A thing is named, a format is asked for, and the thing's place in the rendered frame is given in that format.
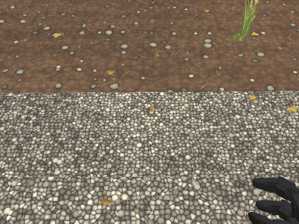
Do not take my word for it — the robot right hand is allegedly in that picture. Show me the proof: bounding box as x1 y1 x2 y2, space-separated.
248 176 299 224

